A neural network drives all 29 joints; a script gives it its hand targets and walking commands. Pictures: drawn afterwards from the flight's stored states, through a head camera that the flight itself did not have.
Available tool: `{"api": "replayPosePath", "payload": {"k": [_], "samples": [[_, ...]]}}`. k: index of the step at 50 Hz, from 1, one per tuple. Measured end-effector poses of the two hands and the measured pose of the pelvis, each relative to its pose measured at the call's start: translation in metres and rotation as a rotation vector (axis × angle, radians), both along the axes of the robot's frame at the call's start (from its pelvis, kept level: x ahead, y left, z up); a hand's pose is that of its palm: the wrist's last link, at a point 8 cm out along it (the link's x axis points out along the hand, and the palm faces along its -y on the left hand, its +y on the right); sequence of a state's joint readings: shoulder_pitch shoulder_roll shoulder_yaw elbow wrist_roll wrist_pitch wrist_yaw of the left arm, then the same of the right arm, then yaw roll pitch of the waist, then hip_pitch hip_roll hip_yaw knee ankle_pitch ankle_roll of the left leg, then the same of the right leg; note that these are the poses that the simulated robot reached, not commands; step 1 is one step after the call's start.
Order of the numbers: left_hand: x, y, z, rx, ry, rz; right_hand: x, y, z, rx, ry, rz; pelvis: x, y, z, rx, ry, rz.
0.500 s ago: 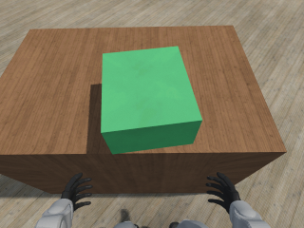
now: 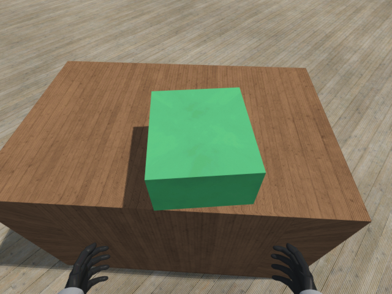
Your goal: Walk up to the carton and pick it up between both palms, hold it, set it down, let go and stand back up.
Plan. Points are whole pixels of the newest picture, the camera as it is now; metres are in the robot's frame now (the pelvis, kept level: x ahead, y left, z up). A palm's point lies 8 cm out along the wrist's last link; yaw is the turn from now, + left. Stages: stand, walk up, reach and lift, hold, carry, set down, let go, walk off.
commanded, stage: reach and lift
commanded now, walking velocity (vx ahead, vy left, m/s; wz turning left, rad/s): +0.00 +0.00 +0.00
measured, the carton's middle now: (199, 144) +0.49 +0.03 -0.03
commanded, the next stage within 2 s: none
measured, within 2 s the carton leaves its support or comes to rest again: neither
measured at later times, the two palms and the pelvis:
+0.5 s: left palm (76, 268) +0.17 +0.27 -0.04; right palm (304, 265) +0.18 -0.18 -0.04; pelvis +0.03 +0.02 +0.00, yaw -1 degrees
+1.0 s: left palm (73, 244) +0.21 +0.28 -0.01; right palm (306, 243) +0.22 -0.19 -0.01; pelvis +0.03 +0.02 +0.00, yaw -1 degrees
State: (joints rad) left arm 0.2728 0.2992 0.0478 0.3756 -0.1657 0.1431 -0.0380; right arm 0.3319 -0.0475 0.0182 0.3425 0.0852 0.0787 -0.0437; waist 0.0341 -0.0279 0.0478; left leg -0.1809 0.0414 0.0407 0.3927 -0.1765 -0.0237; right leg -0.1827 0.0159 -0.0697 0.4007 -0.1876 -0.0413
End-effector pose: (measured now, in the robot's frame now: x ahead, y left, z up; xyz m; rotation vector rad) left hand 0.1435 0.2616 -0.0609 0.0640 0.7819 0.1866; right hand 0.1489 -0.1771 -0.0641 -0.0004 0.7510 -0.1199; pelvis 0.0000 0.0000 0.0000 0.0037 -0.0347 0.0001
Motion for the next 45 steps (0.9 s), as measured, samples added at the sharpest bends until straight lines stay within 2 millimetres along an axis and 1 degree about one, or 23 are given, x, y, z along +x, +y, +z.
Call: {"api": "replayPosePath", "payload": {"k": [8, 20, 27, 35, 45], "samples": [[0.008, 0.002, 0.004, -0.005, -0.080, -0.008, 0.007, -0.009, 0.009, -0.028, -0.061, 0.007, 0.011, 0.009, 0.002, -0.001, 0.000, -0.005], [0.023, 0.004, 0.013, 0.003, -0.199, -0.005, 0.028, -0.004, 0.021, -0.017, -0.171, 0.021, 0.027, 0.019, 0.003, -0.007, -0.002, -0.015], [0.030, 0.007, 0.021, 0.013, -0.273, -0.004, 0.035, -0.006, 0.028, -0.017, -0.238, 0.014, 0.033, 0.023, 0.003, -0.011, -0.011, -0.020], [0.038, 0.009, 0.029, 0.021, -0.360, -0.003, 0.041, -0.011, 0.035, -0.018, -0.318, 0.012, 0.034, 0.023, 0.002, -0.012, -0.021, -0.023], [0.056, 0.012, 0.044, 0.028, -0.477, -0.004, 0.058, -0.010, 0.045, -0.002, -0.430, 0.016, 0.029, 0.022, 0.000, -0.008, -0.031, -0.022]]}}
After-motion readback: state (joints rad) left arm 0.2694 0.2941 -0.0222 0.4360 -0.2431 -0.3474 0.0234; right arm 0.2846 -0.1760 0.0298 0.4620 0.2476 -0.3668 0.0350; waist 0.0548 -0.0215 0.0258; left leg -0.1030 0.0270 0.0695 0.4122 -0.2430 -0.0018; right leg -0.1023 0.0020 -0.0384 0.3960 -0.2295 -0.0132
